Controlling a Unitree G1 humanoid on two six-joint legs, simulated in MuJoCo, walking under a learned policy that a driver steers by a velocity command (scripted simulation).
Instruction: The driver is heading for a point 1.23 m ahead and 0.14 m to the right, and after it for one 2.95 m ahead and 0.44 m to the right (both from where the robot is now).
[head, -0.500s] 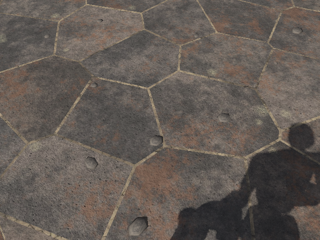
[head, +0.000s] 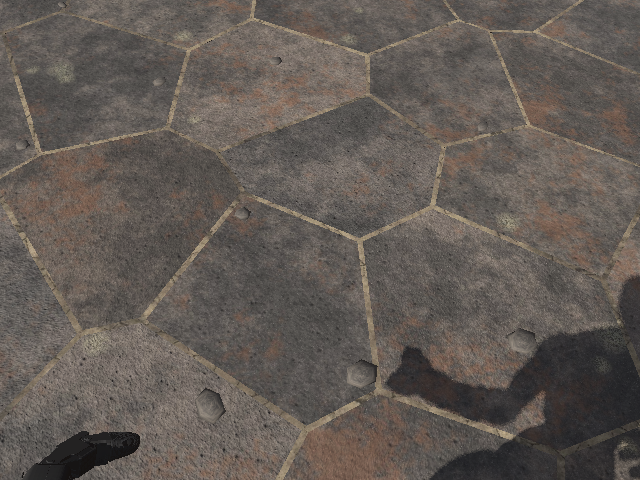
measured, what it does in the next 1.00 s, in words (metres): walks ahead: right foot, then left foot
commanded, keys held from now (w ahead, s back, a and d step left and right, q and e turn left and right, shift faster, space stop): w+q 0.12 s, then w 0.36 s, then w+e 0.52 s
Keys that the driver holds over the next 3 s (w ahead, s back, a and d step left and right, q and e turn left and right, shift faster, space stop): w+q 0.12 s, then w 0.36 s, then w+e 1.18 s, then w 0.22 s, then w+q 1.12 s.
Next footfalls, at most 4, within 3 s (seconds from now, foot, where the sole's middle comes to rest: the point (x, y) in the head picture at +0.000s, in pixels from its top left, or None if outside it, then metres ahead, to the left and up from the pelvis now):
0.12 right None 0.25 -0.14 -0.78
0.60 left None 0.46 0.16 -0.78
1.12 right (328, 347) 0.75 -0.08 -0.78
1.60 left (269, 240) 1.08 0.05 -0.78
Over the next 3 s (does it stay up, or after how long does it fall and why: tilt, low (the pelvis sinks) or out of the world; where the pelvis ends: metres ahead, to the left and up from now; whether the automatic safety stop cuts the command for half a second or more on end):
stays up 1.56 -0.25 0.00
